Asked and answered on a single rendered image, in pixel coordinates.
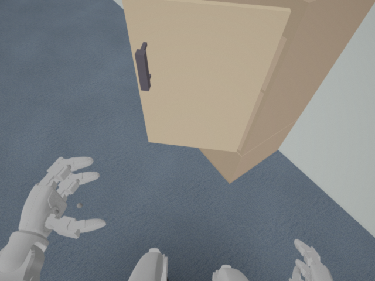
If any left robot forearm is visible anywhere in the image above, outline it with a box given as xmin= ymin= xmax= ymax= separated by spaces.
xmin=0 ymin=231 xmax=49 ymax=281

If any left robot thigh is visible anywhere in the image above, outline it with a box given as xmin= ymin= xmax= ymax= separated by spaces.
xmin=128 ymin=252 xmax=168 ymax=281

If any right robot thigh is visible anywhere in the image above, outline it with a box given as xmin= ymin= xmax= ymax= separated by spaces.
xmin=212 ymin=268 xmax=249 ymax=281

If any robot left hand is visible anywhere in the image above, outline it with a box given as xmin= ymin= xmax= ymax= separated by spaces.
xmin=19 ymin=157 xmax=106 ymax=239

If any handle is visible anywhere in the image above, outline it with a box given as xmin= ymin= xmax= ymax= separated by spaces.
xmin=135 ymin=42 xmax=151 ymax=91

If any robot thigh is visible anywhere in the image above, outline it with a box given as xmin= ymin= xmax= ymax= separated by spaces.
xmin=128 ymin=252 xmax=168 ymax=281
xmin=212 ymin=268 xmax=249 ymax=281

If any cupboard door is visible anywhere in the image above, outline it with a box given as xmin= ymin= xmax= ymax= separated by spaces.
xmin=122 ymin=0 xmax=291 ymax=152

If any robot right hand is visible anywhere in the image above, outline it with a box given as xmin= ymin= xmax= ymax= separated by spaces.
xmin=289 ymin=239 xmax=333 ymax=281

